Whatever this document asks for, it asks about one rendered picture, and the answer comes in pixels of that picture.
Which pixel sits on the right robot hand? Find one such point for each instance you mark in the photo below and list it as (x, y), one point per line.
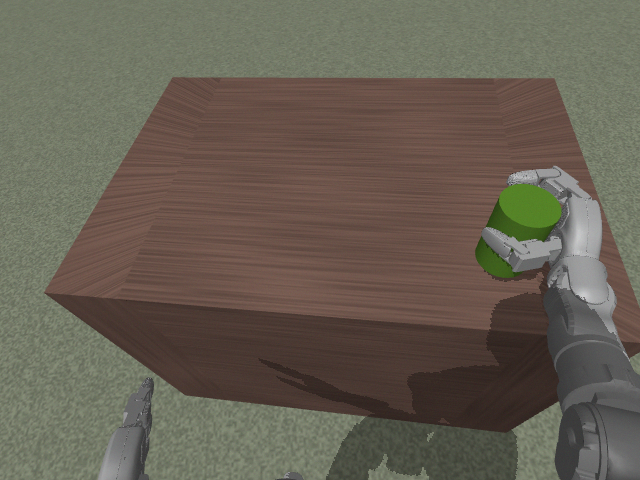
(578, 232)

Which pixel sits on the right robot arm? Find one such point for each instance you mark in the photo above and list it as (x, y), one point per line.
(598, 390)

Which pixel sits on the left robot hand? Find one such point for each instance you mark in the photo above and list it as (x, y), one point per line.
(128, 446)

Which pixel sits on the can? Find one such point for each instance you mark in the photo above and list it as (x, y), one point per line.
(522, 211)

